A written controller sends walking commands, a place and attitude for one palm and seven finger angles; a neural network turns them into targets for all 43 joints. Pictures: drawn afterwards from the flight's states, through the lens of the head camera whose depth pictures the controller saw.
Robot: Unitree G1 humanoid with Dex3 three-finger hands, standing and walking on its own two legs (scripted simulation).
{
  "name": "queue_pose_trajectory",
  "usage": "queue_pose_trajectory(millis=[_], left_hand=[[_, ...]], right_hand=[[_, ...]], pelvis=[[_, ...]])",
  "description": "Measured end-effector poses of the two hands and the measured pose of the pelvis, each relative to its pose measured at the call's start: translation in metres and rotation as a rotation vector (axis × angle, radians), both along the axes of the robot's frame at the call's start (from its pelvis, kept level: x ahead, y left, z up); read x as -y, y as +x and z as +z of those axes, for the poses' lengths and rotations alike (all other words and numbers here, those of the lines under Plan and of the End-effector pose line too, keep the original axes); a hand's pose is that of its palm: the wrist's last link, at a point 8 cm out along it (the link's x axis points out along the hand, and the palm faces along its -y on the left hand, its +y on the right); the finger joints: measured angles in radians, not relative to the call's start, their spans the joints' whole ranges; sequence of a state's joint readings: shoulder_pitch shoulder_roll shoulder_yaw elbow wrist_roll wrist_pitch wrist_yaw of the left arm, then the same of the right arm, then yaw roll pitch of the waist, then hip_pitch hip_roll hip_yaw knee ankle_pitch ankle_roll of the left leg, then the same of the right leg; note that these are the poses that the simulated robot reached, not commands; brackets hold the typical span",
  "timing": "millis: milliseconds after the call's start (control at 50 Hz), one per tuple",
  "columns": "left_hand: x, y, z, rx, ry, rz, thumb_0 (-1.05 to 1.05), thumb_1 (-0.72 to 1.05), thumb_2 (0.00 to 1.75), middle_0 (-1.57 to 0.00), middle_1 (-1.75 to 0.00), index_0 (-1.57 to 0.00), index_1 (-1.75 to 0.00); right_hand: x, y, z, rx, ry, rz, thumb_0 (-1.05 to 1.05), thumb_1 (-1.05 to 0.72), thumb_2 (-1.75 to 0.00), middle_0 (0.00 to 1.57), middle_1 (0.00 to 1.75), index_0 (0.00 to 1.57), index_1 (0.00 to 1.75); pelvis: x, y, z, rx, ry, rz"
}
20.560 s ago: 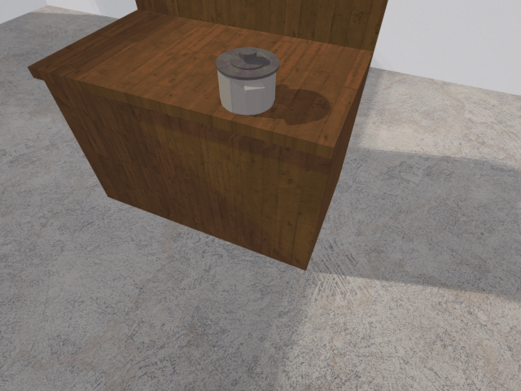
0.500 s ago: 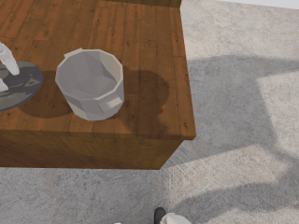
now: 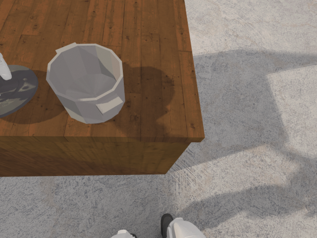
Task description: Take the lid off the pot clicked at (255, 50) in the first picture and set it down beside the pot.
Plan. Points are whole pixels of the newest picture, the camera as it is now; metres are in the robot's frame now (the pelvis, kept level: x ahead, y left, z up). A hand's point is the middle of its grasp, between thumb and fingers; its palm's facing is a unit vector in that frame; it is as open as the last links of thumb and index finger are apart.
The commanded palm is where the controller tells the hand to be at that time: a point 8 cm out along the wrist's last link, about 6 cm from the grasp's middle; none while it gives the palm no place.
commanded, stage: lower the lid onto the table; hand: left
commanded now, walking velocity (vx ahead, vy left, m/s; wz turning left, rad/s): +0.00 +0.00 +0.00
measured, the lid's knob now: out of the picture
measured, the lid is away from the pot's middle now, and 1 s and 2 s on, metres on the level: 0.22 0.21 0.21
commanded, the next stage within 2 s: open the fingers wide in 0.14 s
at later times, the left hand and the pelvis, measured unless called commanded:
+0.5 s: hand out of the picture +0.47 +0.33 +0.05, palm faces -0.51 -0.14 -0.85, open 7.5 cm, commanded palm +0.50 +0.33 +0.10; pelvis +0.00 +0.00 +0.00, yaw +0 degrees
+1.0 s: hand out of the picture +0.46 +0.33 +0.06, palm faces -0.49 -0.12 -0.86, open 8.9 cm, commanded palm +0.50 +0.33 +0.10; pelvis -0.01 -0.01 -0.01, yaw +0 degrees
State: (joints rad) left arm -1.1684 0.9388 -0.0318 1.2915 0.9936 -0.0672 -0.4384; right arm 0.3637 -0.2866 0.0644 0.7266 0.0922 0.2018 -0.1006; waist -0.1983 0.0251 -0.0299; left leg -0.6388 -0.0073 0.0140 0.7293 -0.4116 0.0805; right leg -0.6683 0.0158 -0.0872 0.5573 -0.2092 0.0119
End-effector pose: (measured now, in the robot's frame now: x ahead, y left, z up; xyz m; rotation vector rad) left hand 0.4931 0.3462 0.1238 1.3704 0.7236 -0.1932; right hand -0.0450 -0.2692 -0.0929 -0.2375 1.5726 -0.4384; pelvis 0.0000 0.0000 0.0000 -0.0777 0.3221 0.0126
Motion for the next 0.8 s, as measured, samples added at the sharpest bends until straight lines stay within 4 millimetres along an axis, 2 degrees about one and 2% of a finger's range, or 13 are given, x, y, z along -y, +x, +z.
queue_pose_trajectory(millis=[300,420,620,800], left_hand=[[0.011,-0.001,-0.019,0.018,0.011,-0.06,0.01,0.27,0.55,-0.67,-0.94,-0.7,-0.97],[0.015,-0.01,-0.021,0.037,0.003,-0.11,0.0,0.29,0.53,-0.65,-0.97,-0.68,-0.99],[0.015,-0.02,-0.021,0.04,0.019,-0.14,0.0,0.36,0.47,-0.58,-1.01,-0.61,-1.03],[0.016,-0.022,-0.013,0.07,0.018,-0.143,0.0,0.39,0.38,-0.51,-1.06,-0.53,-1.07]], right_hand=[[-0.004,-0.007,-0.006,-0.008,0.009,-0.014,0.0,-0.91,-0.9,0.2,0.3,0.2,0.3],[-0.004,0.007,-0.011,-0.005,0.028,0.001,0.0,-0.91,-0.9,0.21,0.3,0.2,0.3],[0.006,0.04,-0.013,0.066,0.01,0.042,0.0,-0.91,-0.9,0.21,0.3,0.2,0.3],[0.014,0.049,-0.013,0.078,-0.003,0.058,0.0,-0.91,-0.9,0.2,0.3,0.2,0.3]], pelvis=[[0.0,-0.003,-0.006,-0.019,-0.002,-0.01],[0.001,-0.002,-0.004,-0.005,0.001,-0.01],[0.005,-0.003,-0.004,0.001,0.004,-0.003],[0.009,-0.004,-0.004,0.003,0.008,-0.001]])
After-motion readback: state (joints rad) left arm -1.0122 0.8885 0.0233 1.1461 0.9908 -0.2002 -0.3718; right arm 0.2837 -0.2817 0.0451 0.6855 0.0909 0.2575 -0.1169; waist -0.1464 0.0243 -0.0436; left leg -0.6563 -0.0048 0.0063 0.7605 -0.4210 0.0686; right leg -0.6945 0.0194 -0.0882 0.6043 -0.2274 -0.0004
